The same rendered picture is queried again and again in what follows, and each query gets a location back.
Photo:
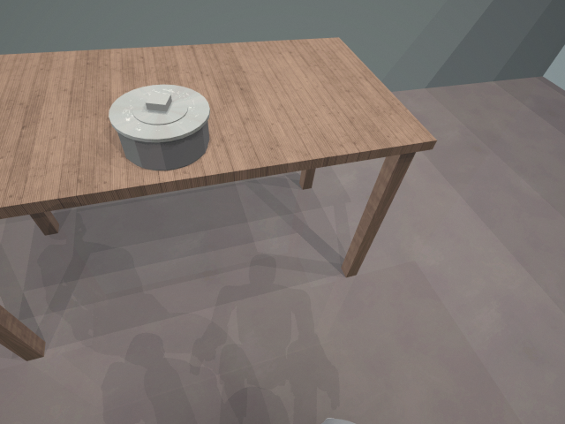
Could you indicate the knob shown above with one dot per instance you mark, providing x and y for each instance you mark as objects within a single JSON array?
[{"x": 160, "y": 102}]

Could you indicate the table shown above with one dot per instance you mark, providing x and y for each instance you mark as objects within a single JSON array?
[{"x": 275, "y": 107}]

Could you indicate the pot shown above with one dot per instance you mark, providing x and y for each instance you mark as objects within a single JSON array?
[{"x": 170, "y": 155}]

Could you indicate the lid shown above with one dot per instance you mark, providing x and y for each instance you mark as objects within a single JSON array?
[{"x": 188, "y": 112}]

